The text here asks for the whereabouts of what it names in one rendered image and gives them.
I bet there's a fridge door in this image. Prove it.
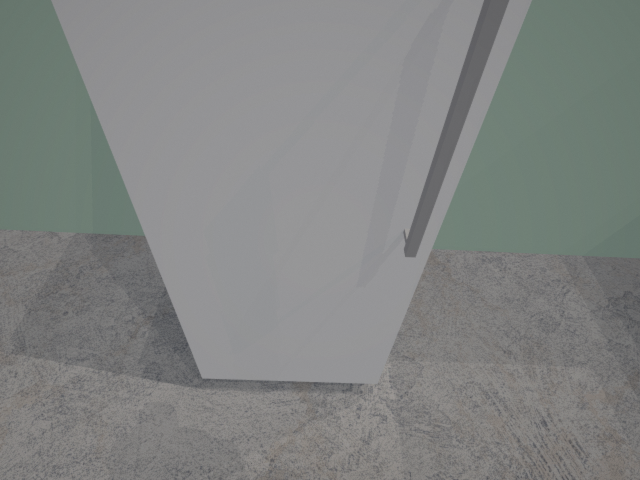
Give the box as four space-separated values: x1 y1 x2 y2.
51 0 532 384

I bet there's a handle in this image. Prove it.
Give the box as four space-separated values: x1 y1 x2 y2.
403 0 509 257

